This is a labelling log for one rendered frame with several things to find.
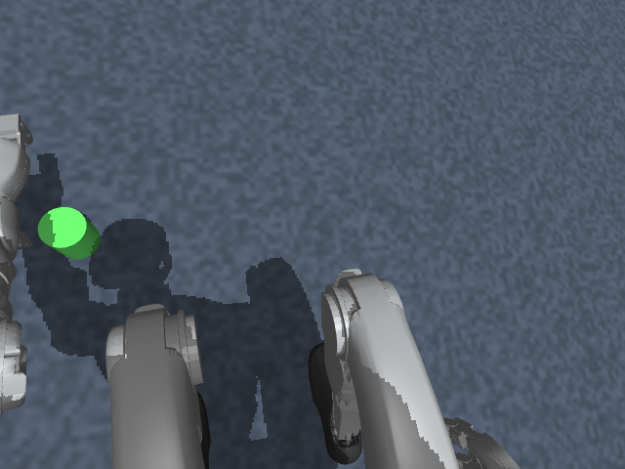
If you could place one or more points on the right robot hand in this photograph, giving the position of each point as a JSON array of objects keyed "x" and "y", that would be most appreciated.
[{"x": 484, "y": 451}]

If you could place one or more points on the left robot hand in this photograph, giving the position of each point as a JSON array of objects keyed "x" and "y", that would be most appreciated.
[{"x": 14, "y": 162}]

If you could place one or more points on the left robot arm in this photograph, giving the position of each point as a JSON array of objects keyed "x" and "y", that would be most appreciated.
[{"x": 13, "y": 355}]

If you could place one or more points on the tin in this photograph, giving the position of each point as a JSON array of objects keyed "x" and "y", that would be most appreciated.
[{"x": 69, "y": 232}]

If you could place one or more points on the right robot foot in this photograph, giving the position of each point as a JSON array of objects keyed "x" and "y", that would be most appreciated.
[{"x": 343, "y": 452}]

